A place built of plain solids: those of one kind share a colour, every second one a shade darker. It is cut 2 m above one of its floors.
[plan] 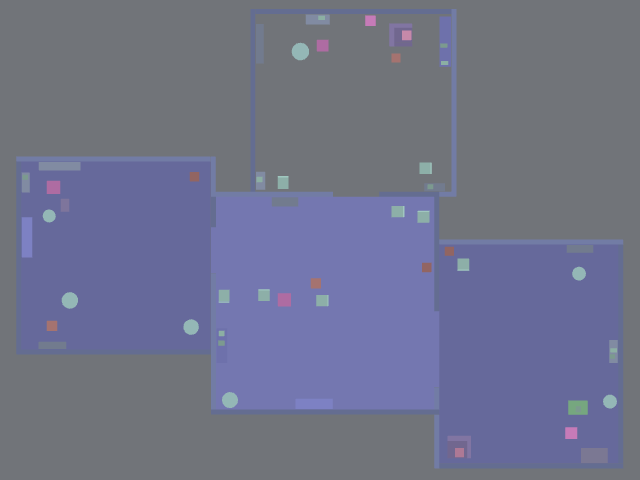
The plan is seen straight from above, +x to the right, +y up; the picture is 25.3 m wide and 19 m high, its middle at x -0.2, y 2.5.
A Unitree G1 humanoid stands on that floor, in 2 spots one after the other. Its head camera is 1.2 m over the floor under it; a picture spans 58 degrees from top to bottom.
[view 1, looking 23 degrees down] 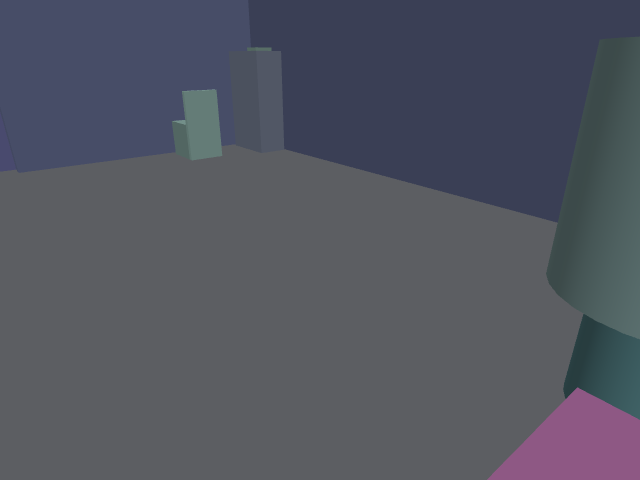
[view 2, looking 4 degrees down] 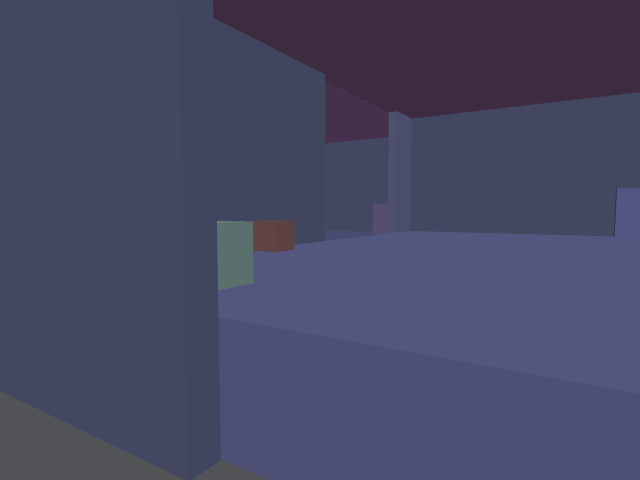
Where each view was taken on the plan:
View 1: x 0.68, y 10.21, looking -129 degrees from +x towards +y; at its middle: ground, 3.07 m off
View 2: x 0.68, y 5.66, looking -58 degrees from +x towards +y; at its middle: wall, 6.88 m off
